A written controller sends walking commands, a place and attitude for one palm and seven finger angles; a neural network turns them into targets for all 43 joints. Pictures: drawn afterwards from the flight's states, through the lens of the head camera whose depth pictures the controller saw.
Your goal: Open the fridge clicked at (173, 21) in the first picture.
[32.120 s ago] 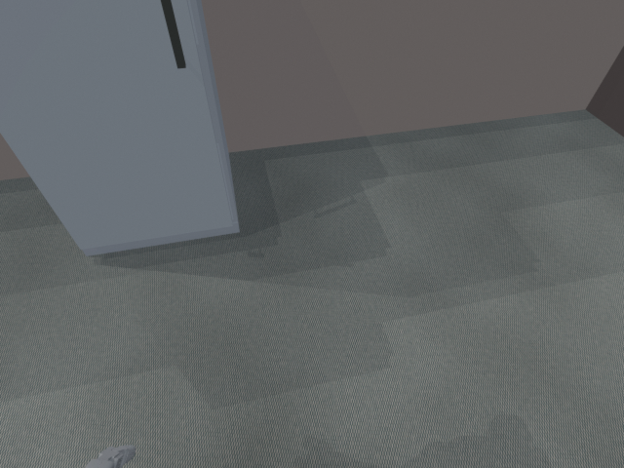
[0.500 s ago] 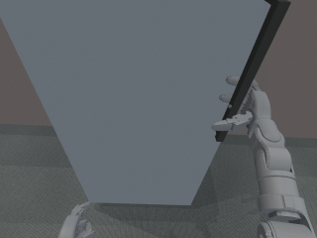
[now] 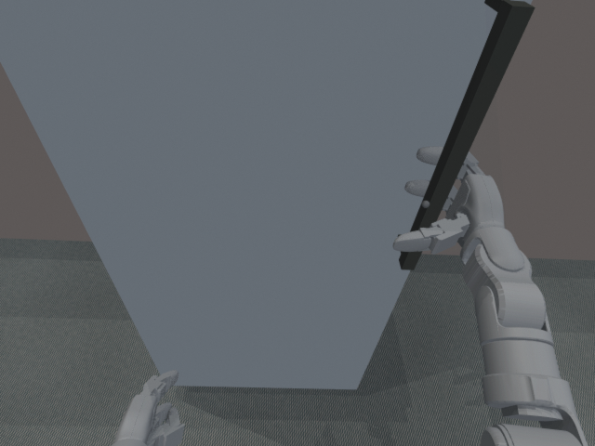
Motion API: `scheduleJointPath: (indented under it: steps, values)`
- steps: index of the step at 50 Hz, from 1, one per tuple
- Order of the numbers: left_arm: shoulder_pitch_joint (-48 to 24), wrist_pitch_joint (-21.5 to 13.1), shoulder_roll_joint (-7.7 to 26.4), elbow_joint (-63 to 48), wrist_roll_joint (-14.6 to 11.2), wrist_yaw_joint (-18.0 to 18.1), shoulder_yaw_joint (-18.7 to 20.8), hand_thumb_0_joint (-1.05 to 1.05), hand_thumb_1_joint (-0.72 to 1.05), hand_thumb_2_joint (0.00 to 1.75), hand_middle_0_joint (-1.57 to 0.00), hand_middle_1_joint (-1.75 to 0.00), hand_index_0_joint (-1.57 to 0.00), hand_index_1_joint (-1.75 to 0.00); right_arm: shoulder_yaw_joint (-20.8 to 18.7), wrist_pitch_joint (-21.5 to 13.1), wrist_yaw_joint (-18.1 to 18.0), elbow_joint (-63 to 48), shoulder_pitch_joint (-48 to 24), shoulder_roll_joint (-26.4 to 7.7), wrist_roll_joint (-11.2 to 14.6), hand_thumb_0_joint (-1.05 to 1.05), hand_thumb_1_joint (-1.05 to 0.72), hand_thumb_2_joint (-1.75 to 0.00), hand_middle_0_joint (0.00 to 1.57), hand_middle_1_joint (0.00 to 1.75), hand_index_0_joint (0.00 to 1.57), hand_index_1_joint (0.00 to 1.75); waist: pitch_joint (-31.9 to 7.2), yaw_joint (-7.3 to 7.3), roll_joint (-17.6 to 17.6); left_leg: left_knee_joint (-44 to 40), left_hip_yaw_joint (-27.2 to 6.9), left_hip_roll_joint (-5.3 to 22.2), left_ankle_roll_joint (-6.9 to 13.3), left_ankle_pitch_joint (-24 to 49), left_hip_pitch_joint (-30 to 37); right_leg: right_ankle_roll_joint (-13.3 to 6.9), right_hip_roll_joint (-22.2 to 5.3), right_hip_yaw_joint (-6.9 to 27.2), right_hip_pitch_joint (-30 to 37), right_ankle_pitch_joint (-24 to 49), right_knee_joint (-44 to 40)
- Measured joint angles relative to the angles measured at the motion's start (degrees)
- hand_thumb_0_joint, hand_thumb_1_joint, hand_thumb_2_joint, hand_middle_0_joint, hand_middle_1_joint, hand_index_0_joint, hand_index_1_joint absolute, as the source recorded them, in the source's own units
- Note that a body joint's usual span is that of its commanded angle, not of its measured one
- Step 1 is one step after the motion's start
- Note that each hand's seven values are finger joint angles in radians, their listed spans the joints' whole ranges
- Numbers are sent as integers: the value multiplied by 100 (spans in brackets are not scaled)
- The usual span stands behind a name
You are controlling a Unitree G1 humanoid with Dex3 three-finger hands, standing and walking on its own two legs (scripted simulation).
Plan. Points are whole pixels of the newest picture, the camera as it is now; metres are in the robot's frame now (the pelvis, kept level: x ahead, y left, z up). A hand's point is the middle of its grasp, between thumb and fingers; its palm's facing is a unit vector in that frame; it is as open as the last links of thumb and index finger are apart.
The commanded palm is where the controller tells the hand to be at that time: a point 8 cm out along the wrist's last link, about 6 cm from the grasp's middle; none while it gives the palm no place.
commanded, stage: grip the handle and tug to test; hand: right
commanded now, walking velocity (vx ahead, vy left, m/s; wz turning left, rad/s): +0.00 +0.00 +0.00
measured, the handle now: (441, 161) +0.43 -0.17 +0.21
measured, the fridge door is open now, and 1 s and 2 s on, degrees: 0 0 0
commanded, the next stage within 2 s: pull the door a little, standing still in 1.48 s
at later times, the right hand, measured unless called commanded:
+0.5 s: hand (427, 204) +0.37 -0.14 +0.18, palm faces +0.02 +1.00 -0.01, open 9.8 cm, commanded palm +0.35 -0.18 +0.17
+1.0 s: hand (428, 204) +0.37 -0.14 +0.18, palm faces +0.02 +1.00 -0.01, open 5.6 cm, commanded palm +0.35 -0.18 +0.17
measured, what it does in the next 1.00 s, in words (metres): stands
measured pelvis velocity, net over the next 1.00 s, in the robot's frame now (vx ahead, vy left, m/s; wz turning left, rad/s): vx -0.01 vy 0.00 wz -0.01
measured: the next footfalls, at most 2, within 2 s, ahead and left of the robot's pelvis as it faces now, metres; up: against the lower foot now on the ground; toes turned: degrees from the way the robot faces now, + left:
none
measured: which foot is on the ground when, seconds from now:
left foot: down 0.00-1.00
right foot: down 0.00-1.00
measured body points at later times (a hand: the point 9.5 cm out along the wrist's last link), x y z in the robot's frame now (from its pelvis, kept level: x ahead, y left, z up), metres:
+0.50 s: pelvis -0.01 +0.00 +0.00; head -0.02 +0.02 +0.45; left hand +0.16 +0.23 -0.09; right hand +0.37 -0.20 +0.18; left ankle -0.01 +0.12 -0.74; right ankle -0.03 -0.11 -0.74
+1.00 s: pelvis -0.01 +0.00 +0.00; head -0.02 +0.02 +0.45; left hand +0.16 +0.23 -0.09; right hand +0.37 -0.20 +0.18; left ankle -0.01 +0.12 -0.74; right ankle -0.03 -0.11 -0.74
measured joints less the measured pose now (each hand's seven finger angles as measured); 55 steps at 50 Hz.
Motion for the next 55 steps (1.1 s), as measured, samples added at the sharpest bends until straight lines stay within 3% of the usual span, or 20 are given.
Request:
scheduleJointPath:
  steps: [7, 13, 39, 55]
  values:
    - [22, 62, -5, -8, 1, 6, -9, 1, 91, 90, -20, -30, -20, -30, -28, 37, -3, -64, 51, -11, 13, -1, 48, -30, 28, 120, 26, 120, -3, 24, 15, -35, -26, -4, -8, 27, 13, -9, -2, -26, 20, 14, -29]
    - [46, 94, 6, 2, -13, 34, -6, 1, 91, 90, -20, -30, -20, -30, -27, 65, -21, -25, 4, -36, 10, -1, 35, -36, 30, 122, 28, 122, 19, 39, 25, -62, -21, -9, -7, 56, 22, -8, -7, -22, 17, 32, -33]
    - [107, 23, 47, 52, -23, 60, 20, 1, 91, 90, -20, -30, -20, -30, -102, -77, 13, 181, -56, -107, 22, 1, -74, -82, 40, 138, 37, 138, 24, 53, 5, -94, 3, -35, 25, 85, 16, 20, -33, 1, 9, 74, -74]
    - [37, 14, 28, 57, -27, 71, 5, 1, 91, 90, -20, -30, -20, -30, -29, -110, 1, 331, -224, -61, 10, 1, -73, -82, 40, 140, 38, 140, 40, 0, 4, -34, 76, -11, 32, 57, -36, 26, -12, 75, -73, 73, -12]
